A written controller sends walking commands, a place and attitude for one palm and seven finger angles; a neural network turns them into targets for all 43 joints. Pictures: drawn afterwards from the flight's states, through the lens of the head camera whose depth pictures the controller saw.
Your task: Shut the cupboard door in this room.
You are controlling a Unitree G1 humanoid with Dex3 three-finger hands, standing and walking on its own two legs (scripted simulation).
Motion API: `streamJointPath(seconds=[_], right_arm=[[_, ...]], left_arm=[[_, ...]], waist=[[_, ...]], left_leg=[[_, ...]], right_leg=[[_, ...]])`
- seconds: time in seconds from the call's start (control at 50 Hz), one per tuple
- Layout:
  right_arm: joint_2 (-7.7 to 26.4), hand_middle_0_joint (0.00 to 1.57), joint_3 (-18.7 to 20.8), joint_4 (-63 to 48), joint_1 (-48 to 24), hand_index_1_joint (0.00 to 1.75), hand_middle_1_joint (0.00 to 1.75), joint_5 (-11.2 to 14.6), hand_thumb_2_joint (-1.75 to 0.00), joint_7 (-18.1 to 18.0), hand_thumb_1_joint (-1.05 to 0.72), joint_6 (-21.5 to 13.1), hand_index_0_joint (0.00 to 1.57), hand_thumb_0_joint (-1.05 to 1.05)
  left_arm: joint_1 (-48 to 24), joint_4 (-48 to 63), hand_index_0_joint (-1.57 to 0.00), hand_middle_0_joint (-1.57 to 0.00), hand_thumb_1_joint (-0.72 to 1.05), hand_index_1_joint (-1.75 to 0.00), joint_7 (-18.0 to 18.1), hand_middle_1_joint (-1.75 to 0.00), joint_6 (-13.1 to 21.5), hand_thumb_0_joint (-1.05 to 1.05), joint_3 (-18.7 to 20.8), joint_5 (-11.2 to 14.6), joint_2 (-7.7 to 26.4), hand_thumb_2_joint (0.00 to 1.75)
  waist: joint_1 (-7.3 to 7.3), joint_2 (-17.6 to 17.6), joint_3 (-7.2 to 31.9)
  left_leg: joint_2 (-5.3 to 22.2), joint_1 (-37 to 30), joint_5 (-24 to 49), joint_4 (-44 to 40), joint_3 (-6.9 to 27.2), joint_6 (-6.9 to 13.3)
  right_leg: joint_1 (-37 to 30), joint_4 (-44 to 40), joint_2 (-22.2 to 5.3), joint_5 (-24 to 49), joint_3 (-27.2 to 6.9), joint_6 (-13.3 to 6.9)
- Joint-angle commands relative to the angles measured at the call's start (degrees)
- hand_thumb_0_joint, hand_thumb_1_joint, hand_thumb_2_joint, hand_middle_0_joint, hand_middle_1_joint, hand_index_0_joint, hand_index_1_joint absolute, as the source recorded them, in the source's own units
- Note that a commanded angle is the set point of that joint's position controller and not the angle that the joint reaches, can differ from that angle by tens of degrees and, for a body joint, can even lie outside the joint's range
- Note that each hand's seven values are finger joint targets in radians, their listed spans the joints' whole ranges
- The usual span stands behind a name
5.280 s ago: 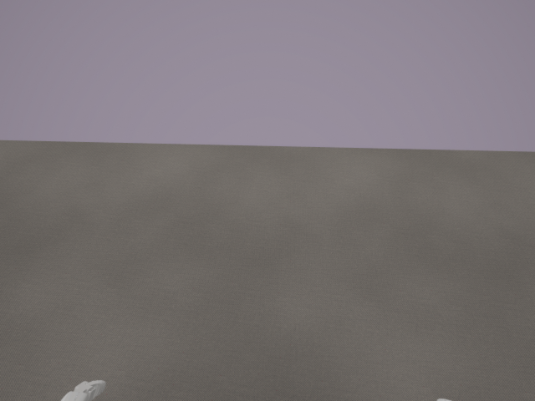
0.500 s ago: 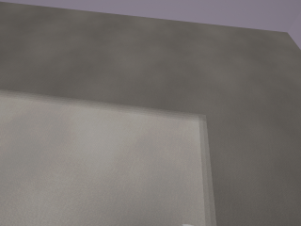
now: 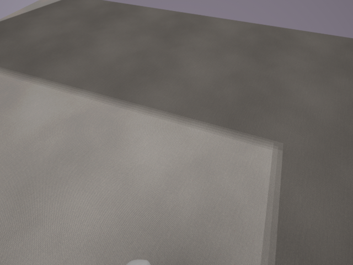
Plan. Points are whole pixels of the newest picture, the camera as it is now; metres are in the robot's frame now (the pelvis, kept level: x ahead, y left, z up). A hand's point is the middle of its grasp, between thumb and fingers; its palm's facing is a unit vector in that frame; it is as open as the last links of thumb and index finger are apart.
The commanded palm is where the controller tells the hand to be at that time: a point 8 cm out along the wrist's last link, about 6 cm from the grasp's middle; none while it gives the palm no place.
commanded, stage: turn or walk to find it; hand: left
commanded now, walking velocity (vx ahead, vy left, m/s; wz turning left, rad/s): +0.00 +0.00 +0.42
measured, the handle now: out of the picture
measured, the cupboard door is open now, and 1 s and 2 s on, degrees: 83 83 83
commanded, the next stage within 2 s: none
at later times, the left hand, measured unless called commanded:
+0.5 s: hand out of the picture +0.04 +0.23 -0.15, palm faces +0.21 -0.94 -0.27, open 7.4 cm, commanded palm none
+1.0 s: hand out of the picture -0.13 +0.22 -0.19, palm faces +0.47 -0.85 -0.24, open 7.4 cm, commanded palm none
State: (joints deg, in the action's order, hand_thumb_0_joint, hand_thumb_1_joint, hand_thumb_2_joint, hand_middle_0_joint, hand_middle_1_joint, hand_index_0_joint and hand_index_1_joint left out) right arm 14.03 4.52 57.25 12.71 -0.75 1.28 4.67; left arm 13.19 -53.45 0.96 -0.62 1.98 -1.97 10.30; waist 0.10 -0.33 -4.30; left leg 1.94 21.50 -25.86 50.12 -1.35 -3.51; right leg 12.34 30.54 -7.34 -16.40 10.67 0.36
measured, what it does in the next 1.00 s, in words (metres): steps on the spot, turning left: left foot, then right foot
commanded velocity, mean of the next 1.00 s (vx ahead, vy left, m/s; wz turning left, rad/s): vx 0.00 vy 0.00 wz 0.42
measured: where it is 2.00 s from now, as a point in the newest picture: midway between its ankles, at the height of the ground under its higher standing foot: outside the picture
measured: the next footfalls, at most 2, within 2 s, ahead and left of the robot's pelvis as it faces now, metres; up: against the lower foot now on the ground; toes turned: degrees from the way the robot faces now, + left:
left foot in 0.08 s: +0.03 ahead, +0.14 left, +0.00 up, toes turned +7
right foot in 0.52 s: +0.03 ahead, -0.10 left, +0.00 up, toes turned +9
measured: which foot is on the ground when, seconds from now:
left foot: up 0.00-0.06, down 0.08-0.54, up 0.56-0.96, down 0.98-1.00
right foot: down 0.00-0.08, up 0.10-0.50, down 0.52-0.98, up 1.00-1.00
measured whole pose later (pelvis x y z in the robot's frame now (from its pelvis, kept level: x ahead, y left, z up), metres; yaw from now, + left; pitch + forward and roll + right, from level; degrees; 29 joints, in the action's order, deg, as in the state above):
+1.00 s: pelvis -0.06 +0.02 -0.01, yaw +26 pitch -1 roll +0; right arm 12.9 3.5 55.7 9.8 -0.7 1.1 2.4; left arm 14.8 -55.3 0.9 -2.1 3.4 -1.3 13.6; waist -1.1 -2.7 -4.8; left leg 0.9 15.4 -16.7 34.7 -4.0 -0.2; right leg 17.3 41.3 -10.1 -23.5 11.7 2.7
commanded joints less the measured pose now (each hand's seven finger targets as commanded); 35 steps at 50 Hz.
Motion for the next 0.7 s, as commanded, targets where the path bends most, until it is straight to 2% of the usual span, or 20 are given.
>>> streamJointPath(seconds=[0.0,0.02,0.04,0.06,0.08,0.1,0.12,0.16,0.2,0.34,0.42,0.46,0.48,0.5,0.52,0.54,0.56,0.58,0.6,0.68], right_arm=[[2.4,0.20,-0.3,-5.4,-2.6,0.30,0.30,0.4,-0.90,-0.6,-0.90,-2.7,0.20,0.00],[3.1,0.20,-0.1,-4.8,-0.3,0.30,0.30,0.2,-0.90,-0.7,-0.90,-3.0,0.20,0.00],[5.3,0.20,0.3,-4.3,2.2,0.30,0.30,0.1,-0.90,-0.6,-0.90,-3.6,0.20,0.00],[11.3,0.20,1.5,-4.6,3.7,0.30,0.30,-0.5,-0.90,-0.8,-0.90,-4.1,0.20,0.00],[14.6,0.20,2.2,-4.4,5.7,0.30,0.30,-0.4,-0.90,-1.0,-0.90,-3.6,0.20,0.00],[13.3,0.20,2.1,-3.7,5.8,0.30,0.30,-0.5,-0.90,-1.6,-0.90,-3.8,0.20,0.00],[11.6,0.20,1.6,-4.0,3.4,0.30,0.30,-0.6,-0.90,-2.1,-0.90,-3.8,0.20,0.00],[8.9,0.20,0.4,-5.4,-1.6,0.30,0.30,-0.5,-0.90,-2.4,-0.90,-4.2,0.20,0.00],[8.6,0.20,0.3,-5.9,-2.0,0.30,0.30,-0.3,-0.90,-2.4,-0.90,-4.5,0.20,0.00],[9.2,0.20,1.2,-5.5,0.9,0.30,0.30,-0.6,-0.90,-2.2,-0.90,-3.9,0.20,0.00],[9.4,0.20,1.5,-6.4,-1.1,0.30,0.30,-0.9,-0.90,-1.8,-0.90,-3.4,0.20,0.00],[8.8,0.20,1.7,-6.8,-1.7,0.30,0.30,-0.5,-0.90,-1.7,-0.90,-3.2,0.20,0.00],[7.6,0.20,1.5,-7.2,-2.1,0.30,0.30,-0.1,-0.90,-1.4,-0.90,-3.3,0.20,0.00],[4.4,0.20,1.2,-7.9,-1.5,0.30,0.30,0.4,-0.90,-1.0,-0.90,-3.2,0.20,0.00],[2.7,0.20,0.8,-9.5,-2.5,0.30,0.30,0.0,-0.90,-0.9,-0.90,-3.2,0.20,0.00],[5.7,0.20,1.6,-8.4,-2.3,0.30,0.30,-0.8,-0.90,-1.1,-0.90,-2.1,0.20,0.00],[5.6,0.20,2.0,-7.4,-2.3,0.30,0.30,-0.6,-0.90,-0.8,-0.90,-1.6,0.20,0.00],[5.2,0.20,1.9,-6.1,-1.2,0.30,0.30,-0.7,-0.90,-0.5,-0.90,-1.4,0.20,0.00],[4.6,0.20,1.8,-5.1,0.5,0.30,0.30,-0.7,-0.90,-0.2,-0.90,-1.3,0.20,0.00],[3.8,0.20,1.2,-4.6,-0.1,0.30,0.30,-0.6,-0.90,-0.2,-0.90,-1.2,0.20,0.00]], left_arm=[[2.4,1.6,-0.20,-0.20,0.90,-0.30,0.8,-0.30,0.4,0.00,3.7,0.2,14.0,0.90],[1.6,1.6,-0.20,-0.20,0.90,-0.30,0.8,-0.30,0.1,0.00,3.9,0.5,13.9,0.90],[1.3,2.0,-0.20,-0.20,0.90,-0.30,0.6,-0.30,-0.3,0.00,3.7,1.1,12.6,0.90],[2.2,3.8,-0.20,-0.20,0.90,-0.30,0.3,-0.30,-0.8,0.00,3.2,1.5,9.0,0.90],[-0.8,5.7,-0.20,-0.20,0.90,-0.30,0.2,-0.30,-1.1,0.00,2.2,1.0,7.2,0.90],[-3.5,5.3,-0.20,-0.20,0.90,-0.30,0.8,-0.30,-1.9,0.00,2.2,0.7,7.7,0.90],[-4.9,4.7,-0.20,-0.20,0.90,-0.30,0.4,-0.30,-1.9,0.00,2.7,0.8,8.1,0.90],[-2.6,2.8,-0.20,-0.20,0.90,-0.30,-0.3,-0.30,-1.5,0.00,2.8,0.8,8.1,0.90],[-1.2,1.9,-0.20,-0.20,0.90,-0.30,-0.4,-0.30,-1.4,0.00,2.7,1.0,8.1,0.90],[-4.1,4.1,-0.20,-0.20,0.90,-0.30,0.0,-0.30,-1.2,0.00,2.2,1.2,6.9,0.90],[-1.3,4.2,-0.20,-0.20,0.90,-0.30,0.2,-0.30,-0.8,0.00,2.1,1.6,6.5,0.90],[1.5,3.4,-0.20,-0.20,0.90,-0.30,0.5,-0.30,-0.2,0.00,2.3,1.6,7.0,0.90],[3.7,3.2,-0.20,-0.20,0.90,-0.30,0.7,-0.30,0.2,0.00,2.6,1.5,8.4,0.90],[4.7,3.4,-0.20,-0.20,0.90,-0.30,1.1,-0.30,0.9,0.00,3.3,0.6,12.8,0.90],[4.0,4.1,-0.20,-0.20,0.90,-0.30,1.1,-0.30,0.9,0.00,3.8,0.2,16.1,0.90],[2.1,5.0,-0.20,-0.20,0.90,-0.30,1.2,-0.30,1.0,0.00,3.9,0.9,14.9,0.90],[-1.3,5.6,-0.20,-0.20,0.90,-0.30,1.2,-0.30,0.8,0.00,3.5,0.9,13.2,0.90],[-3.9,6.0,-0.20,-0.20,0.90,-0.30,1.0,-0.30,0.9,0.00,2.9,0.9,11.5,0.90],[-5.5,6.3,-0.20,-0.20,0.90,-0.30,1.1,-0.30,0.9,0.00,2.5,0.9,10.0,0.90],[-1.3,4.7,-0.20,-0.20,0.90,-0.30,1.2,-0.30,1.4,0.00,2.4,0.7,9.8,0.90]], waist=[[-1.59,-11.7,5.6],[-0.13,-10.3,6.4],[1.40,-4.4,7.9],[1.87,12.6,8.2],[3.38,17.0,7.2],[3.94,16.8,6.8],[3.27,13.9,4.5],[0.55,10.2,3.4],[0.30,9.1,4.6],[2.29,7.8,6.1],[0.81,9.4,6.6],[-0.64,8.2,7.3],[-1.90,5.1,7.8],[-2.31,-6.8,8.1],[-2.70,-16.2,5.7],[-2.44,-17.1,4.5],[-0.76,-12.3,1.5],[0.77,-7.6,0.0],[1.87,-6.8,-0.1],[0.05,-8.7,1.3]], left_leg=[[-1.4,-2.7,3.1,-14.1,-4.1,0.7],[-1.1,-7.7,9.1,-20.4,-4.2,1.1],[1.3,-14.8,16.8,-27.2,-1.3,2.1],[14.7,-21.1,31.0,-30.3,16.7,7.6],[22.0,-17.7,37.5,-32.3,21.9,13.7],[20.3,-13.9,31.0,-33.3,22.0,13.6],[17.6,-12.1,26.7,-33.6,20.2,13.2],[12.7,-11.5,28.8,-32.8,14.0,11.8],[11.2,-12.1,31.7,-32.3,11.9,11.8],[11.8,-15.8,32.8,-31.0,17.2,13.8],[10.2,-11.1,32.3,-29.5,19.4,13.0],[7.9,-6.5,29.7,-26.7,19.1,11.0],[5.5,-1.9,24.0,-23.4,17.5,8.6],[-0.5,7.6,12.1,-13.9,11.2,4.8],[-6.4,12.7,-5.5,-1.5,4.3,2.0],[-3.4,11.0,-5.9,7.6,7.9,2.3],[-3.0,10.3,-2.4,14.3,7.5,2.3],[-2.1,10.6,1.5,17.8,6.7,1.9],[-1.4,10.4,3.9,18.8,5.5,1.4],[-0.4,10.2,5.0,16.8,3.1,-0.4]], right_leg=[[-6.3,-4.0,-12.4,27.6,-7.7,-6.4],[-3.5,-1.1,-11.7,24.1,-5.6,-4.2],[1.5,5.3,-9.8,18.3,-3.1,-1.3],[15.1,16.6,-2.4,-3.8,0.2,3.1],[18.3,25.9,0.5,-20.9,-3.1,3.8],[18.2,31.0,0.1,-19.2,-7.9,3.3],[19.8,33.8,0.2,-15.0,-9.3,3.3],[18.7,34.1,0.3,-8.1,-9.4,3.6],[16.7,31.8,0.9,-6.9,-8.9,4.0],[14.7,20.3,3.2,-9.8,-9.2,4.3],[6.7,9.2,5.2,-7.7,-8.3,3.4],[-1.1,-1.2,5.7,-0.2,-7.7,3.0],[-7.3,-8.7,3.5,4.3,-9.3,2.6],[-13.9,-14.5,-7.3,3.5,-20.3,-0.7],[-10.2,-16.3,-19.0,8.2,-30.0,-7.1],[-2.5,-17.8,-19.1,4.4,-29.4,-8.7],[1.8,-18.4,-16.2,0.7,-26.3,-8.6],[2.6,-17.1,-12.8,1.9,-20.6,-7.4],[2.6,-15.8,-11.0,5.3,-16.3,-6.4],[-2.3,-13.6,-10.7,13.4,-11.7,-7.0]])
